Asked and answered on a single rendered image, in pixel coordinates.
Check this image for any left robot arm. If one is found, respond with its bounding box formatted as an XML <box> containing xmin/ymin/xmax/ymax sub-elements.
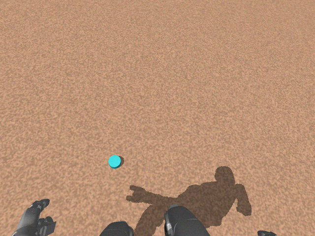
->
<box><xmin>11</xmin><ymin>226</ymin><xmax>38</xmax><ymax>236</ymax></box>

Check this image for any left robot hand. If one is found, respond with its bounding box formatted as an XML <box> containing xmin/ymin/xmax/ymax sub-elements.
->
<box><xmin>17</xmin><ymin>199</ymin><xmax>56</xmax><ymax>236</ymax></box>

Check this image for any tin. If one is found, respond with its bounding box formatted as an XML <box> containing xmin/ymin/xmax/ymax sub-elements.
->
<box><xmin>108</xmin><ymin>155</ymin><xmax>121</xmax><ymax>169</ymax></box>

